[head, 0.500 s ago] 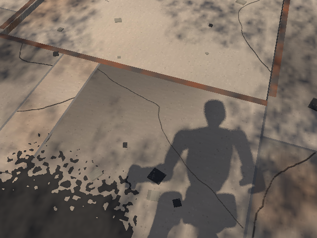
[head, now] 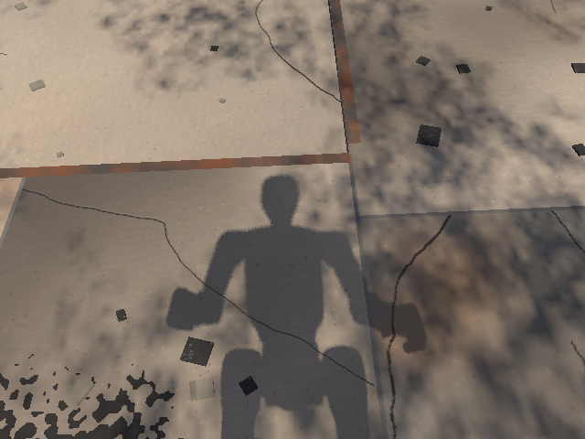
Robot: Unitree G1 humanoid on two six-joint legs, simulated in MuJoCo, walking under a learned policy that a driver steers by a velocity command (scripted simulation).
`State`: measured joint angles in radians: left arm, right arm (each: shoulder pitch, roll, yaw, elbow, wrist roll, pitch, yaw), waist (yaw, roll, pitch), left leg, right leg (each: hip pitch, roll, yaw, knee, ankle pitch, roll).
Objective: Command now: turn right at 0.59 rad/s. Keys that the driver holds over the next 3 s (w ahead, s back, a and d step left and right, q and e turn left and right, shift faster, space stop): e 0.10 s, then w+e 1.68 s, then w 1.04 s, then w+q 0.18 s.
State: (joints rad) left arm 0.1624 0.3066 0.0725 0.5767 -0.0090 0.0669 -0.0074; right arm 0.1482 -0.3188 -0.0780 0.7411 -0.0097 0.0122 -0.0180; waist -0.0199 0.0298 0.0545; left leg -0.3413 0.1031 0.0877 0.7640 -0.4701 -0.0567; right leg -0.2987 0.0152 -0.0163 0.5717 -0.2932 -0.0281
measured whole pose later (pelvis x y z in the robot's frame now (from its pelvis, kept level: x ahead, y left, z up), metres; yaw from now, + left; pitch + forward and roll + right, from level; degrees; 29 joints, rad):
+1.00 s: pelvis +0.28 -0.15 +0.00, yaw -36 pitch +1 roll +0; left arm 0.20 0.31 0.06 0.60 -0.02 -0.04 -0.04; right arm 0.27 -0.31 -0.04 0.75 0.01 -0.11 0.00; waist -0.02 0.01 0.08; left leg -0.37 0.07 -0.04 1.21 -0.37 0.00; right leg -0.40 0.09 0.00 0.55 -0.18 -0.09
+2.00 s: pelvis +0.64 -0.56 +0.00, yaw -69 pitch +1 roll +1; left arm 0.17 0.29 0.05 0.64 -0.01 -0.04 -0.03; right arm 0.28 -0.32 -0.04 0.81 0.03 -0.08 0.01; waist -0.02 0.01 0.07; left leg -0.34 0.08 0.01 1.18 -0.41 0.00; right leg -0.38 0.05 -0.03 0.54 -0.18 -0.08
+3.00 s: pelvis +0.86 -1.09 +0.00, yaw -66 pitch +2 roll +0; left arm 0.06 0.26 0.04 0.73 0.00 -0.10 -0.03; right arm 0.38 -0.30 -0.04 0.90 0.02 -0.05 0.00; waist -0.06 0.02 0.03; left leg -0.19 0.00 -0.06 0.91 -0.48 0.02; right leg -0.46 -0.01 -0.04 0.55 -0.14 -0.03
